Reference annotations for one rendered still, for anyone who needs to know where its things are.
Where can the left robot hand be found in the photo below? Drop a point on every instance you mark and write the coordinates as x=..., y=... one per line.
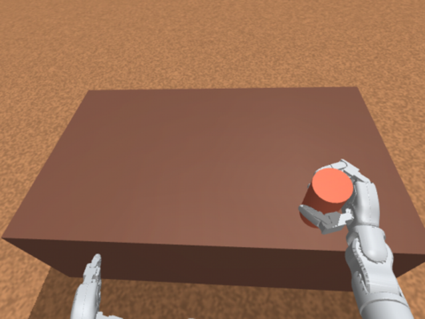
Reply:
x=88, y=296

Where can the right robot hand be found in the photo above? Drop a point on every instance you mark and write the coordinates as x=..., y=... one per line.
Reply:
x=362, y=208

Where can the right robot arm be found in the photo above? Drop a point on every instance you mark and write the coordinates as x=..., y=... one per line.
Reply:
x=375, y=287

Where can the can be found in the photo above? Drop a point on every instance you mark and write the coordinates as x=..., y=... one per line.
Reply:
x=328, y=191

